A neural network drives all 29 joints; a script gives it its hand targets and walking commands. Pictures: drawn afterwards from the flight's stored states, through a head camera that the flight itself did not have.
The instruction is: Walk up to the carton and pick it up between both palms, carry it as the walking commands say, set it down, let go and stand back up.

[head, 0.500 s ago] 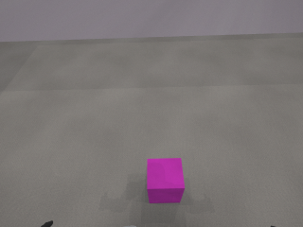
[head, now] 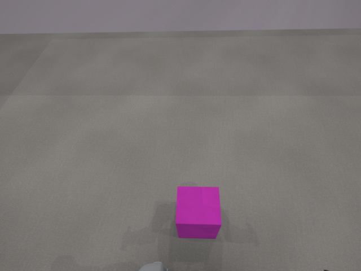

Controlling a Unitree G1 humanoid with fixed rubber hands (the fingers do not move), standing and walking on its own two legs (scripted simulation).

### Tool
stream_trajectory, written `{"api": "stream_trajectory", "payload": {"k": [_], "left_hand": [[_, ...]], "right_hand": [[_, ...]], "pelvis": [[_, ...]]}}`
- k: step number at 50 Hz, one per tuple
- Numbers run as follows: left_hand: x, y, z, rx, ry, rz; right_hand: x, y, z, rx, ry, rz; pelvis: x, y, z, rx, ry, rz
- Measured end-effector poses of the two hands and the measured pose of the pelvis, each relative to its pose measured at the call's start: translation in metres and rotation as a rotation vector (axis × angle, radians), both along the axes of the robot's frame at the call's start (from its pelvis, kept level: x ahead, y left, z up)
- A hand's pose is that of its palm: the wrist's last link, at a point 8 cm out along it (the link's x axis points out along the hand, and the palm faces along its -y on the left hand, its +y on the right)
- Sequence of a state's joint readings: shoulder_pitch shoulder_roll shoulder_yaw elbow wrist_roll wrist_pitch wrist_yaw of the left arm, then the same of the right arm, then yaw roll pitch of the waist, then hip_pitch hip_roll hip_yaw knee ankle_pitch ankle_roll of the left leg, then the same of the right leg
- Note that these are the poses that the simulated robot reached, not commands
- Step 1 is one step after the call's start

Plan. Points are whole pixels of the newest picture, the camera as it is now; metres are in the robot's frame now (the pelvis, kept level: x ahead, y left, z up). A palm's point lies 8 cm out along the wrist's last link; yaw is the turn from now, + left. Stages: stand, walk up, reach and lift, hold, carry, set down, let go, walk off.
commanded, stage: walk up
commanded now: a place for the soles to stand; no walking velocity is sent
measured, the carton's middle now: (197, 214) +0.41 -0.03 -0.61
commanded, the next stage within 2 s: none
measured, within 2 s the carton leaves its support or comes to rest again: neither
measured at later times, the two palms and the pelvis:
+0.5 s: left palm out of the picture +0.07 +0.31 -0.08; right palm out of the picture +0.08 -0.32 -0.11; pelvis +0.00 -0.01 +0.00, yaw +2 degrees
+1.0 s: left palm out of the picture +0.05 +0.33 -0.09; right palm out of the picture +0.07 -0.30 -0.09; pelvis -0.01 +0.01 +0.01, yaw +2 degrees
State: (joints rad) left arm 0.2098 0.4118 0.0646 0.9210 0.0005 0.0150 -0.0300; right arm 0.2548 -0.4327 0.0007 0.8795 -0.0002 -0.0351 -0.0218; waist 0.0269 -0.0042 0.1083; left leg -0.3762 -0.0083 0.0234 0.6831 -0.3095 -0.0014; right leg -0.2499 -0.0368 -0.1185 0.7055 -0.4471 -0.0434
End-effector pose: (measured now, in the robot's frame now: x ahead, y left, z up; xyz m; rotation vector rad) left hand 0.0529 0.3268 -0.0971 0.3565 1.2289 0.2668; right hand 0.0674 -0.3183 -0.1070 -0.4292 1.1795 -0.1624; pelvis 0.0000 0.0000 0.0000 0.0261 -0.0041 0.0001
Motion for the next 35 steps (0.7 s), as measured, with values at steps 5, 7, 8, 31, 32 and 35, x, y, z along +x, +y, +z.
{"api": "stream_trajectory", "payload": {"k": [5,7,8,31,32,35], "left_hand": [[0.019,0.002,0.001,0.005,-0.045,-0.009],[0.027,-0.001,0.003,0.002,-0.076,-0.007],[0.028,-0.004,0.003,0.001,-0.087,-0.007],[0.019,-0.009,0.010,-0.001,-0.113,-0.030],[0.019,-0.008,0.009,-0.005,-0.113,-0.029],[0.016,-0.005,0.007,-0.016,-0.111,-0.027]], "right_hand": [[0.005,0.009,0.000,0.015,-0.026,-0.010],[0.009,0.006,0.003,0.012,-0.038,-0.001],[0.011,0.004,0.004,0.011,-0.046,0.001],[0.002,0.002,0.005,0.024,-0.040,-0.011],[0.001,0.003,0.007,0.020,-0.039,-0.011],[-0.001,0.005,0.011,0.009,-0.037,-0.014]], "pelvis": [[0.005,0.002,0.001,-0.018,-0.033,0.021],[0.005,-0.002,0.001,-0.022,-0.042,0.034],[0.005,-0.004,0.001,-0.020,-0.043,0.035],[-0.006,-0.004,0.007,-0.021,-0.051,0.034],[-0.007,-0.003,0.007,-0.023,-0.051,0.034],[-0.010,0.001,0.008,-0.028,-0.050,0.034]]}}
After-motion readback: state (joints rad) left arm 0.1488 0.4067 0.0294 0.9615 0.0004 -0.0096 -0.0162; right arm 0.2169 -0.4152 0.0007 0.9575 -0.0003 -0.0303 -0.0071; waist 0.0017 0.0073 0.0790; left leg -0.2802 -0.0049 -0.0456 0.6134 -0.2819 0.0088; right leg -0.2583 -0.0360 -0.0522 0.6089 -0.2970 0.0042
